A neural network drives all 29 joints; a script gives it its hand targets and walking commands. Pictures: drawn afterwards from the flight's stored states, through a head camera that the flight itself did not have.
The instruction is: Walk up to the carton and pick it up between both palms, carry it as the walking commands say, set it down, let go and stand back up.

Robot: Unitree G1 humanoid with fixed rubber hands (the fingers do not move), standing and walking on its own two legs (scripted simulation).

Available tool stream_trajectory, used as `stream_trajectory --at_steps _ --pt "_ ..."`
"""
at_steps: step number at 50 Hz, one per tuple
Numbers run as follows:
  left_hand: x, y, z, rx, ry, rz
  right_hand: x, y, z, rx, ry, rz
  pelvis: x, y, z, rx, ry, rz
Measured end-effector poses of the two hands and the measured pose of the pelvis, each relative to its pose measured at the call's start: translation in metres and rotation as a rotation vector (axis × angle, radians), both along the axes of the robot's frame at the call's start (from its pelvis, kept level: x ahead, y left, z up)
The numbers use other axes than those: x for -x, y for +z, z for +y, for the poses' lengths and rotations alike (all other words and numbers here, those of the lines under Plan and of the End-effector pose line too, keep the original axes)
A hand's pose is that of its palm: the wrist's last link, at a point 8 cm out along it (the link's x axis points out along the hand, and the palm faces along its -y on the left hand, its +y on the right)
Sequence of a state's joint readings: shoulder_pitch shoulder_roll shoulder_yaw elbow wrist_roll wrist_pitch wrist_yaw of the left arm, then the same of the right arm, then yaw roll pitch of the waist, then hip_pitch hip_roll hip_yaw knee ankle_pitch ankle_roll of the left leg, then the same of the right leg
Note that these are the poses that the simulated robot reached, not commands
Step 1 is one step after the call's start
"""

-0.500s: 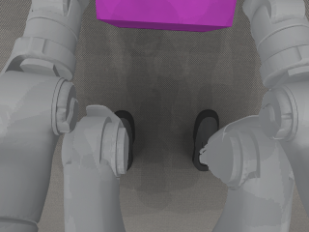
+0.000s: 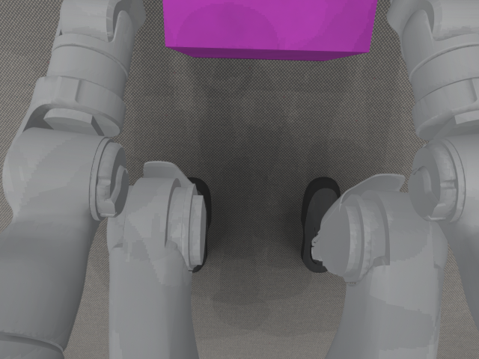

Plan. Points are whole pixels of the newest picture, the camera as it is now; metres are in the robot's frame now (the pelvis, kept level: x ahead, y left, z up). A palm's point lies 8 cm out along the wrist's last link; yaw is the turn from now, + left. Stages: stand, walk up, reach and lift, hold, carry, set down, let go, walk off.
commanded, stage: reach and lift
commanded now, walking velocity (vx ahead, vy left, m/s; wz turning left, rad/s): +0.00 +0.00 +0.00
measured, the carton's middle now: out of the picture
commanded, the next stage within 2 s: none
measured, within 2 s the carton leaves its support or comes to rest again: leaves its support in 0.06 s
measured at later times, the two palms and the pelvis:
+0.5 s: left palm out of the picture +0.55 +0.18 -0.13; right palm out of the picture +0.56 -0.13 -0.13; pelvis -0.02 -0.01 +0.03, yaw +1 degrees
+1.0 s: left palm out of the picture +0.54 +0.17 -0.07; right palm out of the picture +0.54 -0.13 -0.07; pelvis -0.03 +0.00 +0.07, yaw +1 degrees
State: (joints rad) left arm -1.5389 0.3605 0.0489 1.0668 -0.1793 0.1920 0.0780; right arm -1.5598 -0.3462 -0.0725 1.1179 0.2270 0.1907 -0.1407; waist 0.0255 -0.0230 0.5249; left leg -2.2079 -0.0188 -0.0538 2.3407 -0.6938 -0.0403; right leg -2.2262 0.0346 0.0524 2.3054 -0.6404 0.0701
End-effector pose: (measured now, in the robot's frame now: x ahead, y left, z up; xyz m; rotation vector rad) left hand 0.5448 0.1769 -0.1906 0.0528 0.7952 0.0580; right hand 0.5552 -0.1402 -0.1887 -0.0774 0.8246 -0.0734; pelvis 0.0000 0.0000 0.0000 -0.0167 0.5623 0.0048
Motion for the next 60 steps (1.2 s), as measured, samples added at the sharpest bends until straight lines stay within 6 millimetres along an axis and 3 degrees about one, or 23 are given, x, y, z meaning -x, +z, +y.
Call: stream_trajectory --at_steps 10,23,37,48,60 --pt "0.008 0.021 -0.009 -0.03 0.053 -0.014 0.006 0.031 -0.001 0.019 -0.05 -0.05 0.01 0.012 -0.006 -0.007 0.011 -0.021" --pt "-0.004 0.062 0.002 -0.051 0.062 -0.059 0.001 0.059 0.01 -0.02 -0.069 -0.099 0.022 0.027 -0.008 -0.011 0.015 -0.008" --pt "0.003 0.068 -0.009 -0.016 0.056 -0.05 0.005 0.083 0.0 0.011 -0.086 -0.097 0.017 0.046 0.0 0.011 0.023 -0.003" --pt "0.005 0.112 -0.005 -0.029 0.063 -0.081 0.012 0.116 0.004 -0.032 -0.111 -0.134 0.023 0.067 -0.001 0.007 0.023 -0.034" --pt "0.024 0.14 -0.003 -0.018 0.085 -0.084 0.028 0.143 0.006 -0.044 -0.107 -0.141 0.037 0.085 -0.006 -0.005 0.034 -0.05"
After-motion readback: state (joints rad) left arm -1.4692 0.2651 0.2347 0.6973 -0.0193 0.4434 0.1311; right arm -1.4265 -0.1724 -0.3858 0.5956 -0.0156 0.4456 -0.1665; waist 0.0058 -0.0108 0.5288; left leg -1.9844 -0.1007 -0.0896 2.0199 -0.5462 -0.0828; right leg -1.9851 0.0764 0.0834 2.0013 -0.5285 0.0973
